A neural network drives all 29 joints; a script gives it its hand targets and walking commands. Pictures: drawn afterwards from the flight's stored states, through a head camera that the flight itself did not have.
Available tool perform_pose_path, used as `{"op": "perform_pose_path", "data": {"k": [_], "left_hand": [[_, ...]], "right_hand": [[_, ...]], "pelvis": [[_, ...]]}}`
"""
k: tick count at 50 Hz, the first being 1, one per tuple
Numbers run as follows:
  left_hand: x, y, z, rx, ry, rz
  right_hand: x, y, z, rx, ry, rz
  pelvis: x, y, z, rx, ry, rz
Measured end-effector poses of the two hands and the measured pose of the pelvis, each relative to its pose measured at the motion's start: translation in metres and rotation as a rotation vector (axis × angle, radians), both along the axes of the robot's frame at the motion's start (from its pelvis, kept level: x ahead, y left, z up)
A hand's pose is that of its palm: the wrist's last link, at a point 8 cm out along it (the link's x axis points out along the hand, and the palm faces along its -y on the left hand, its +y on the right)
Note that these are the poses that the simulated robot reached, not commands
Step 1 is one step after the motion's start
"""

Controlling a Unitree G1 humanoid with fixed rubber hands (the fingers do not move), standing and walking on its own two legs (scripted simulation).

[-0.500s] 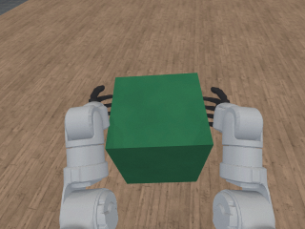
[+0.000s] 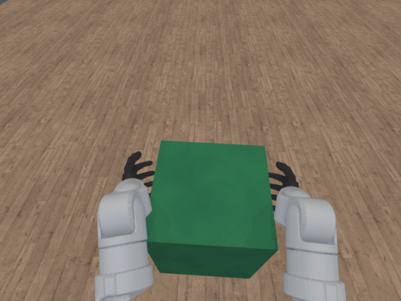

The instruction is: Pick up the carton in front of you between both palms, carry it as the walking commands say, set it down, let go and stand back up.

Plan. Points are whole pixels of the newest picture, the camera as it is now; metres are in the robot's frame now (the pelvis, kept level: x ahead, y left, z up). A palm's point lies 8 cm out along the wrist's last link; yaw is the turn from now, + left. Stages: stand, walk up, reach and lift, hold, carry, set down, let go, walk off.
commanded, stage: carry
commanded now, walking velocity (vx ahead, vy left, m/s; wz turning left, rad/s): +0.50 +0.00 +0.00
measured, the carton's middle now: (208, 214) +0.33 -0.02 -0.01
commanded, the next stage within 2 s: none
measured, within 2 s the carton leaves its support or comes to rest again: neither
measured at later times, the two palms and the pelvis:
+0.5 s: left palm (136, 106) +0.56 +0.14 +0.11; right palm (249, 103) +0.57 -0.14 +0.10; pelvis +0.30 -0.02 -0.01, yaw +3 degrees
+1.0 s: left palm (142, 50) +0.88 +0.16 +0.10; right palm (226, 48) +0.88 -0.13 +0.10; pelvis +0.61 +0.01 -0.01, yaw +0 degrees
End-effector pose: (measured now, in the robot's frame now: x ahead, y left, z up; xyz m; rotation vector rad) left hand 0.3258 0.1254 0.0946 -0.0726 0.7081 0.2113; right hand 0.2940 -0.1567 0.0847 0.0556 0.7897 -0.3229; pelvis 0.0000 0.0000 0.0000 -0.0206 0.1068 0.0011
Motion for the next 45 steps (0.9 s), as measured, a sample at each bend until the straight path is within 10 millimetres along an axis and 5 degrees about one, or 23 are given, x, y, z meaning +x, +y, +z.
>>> {"op": "perform_pose_path", "data": {"k": [8,19,26,31,37,45], "left_hand": [[0.079,-0.014,0.018,0.098,-0.143,0.001],[0.153,0.008,0.011,0.120,0.016,0.097],[0.250,0.022,0.014,0.077,-0.063,0.048],[0.333,0.037,-0.005,0.060,-0.074,0.013],[0.400,0.039,-0.024,0.081,0.087,-0.060],[0.491,0.039,-0.006,0.076,0.003,-0.044]], "right_hand": [[0.101,-0.015,0.012,-0.009,-0.145,0.083],[0.208,0.007,0.007,-0.048,-0.003,0.245],[0.292,0.018,0.013,-0.057,-0.081,0.189],[0.363,0.034,0.003,-0.089,-0.088,0.150],[0.413,0.037,-0.014,-0.093,0.075,0.097],[0.511,0.035,0.007,-0.072,-0.015,0.100]], "pelvis": [[0.107,-0.028,-0.019,0.008,-0.032,0.012],[0.225,-0.036,0.004,0.050,-0.035,0.047],[0.316,-0.014,-0.009,0.030,-0.048,0.039],[0.389,0.011,-0.027,0.051,-0.042,0.005],[0.447,0.027,-0.005,0.001,-0.031,-0.024],[0.538,0.024,0.005,0.000,-0.038,-0.001]]}}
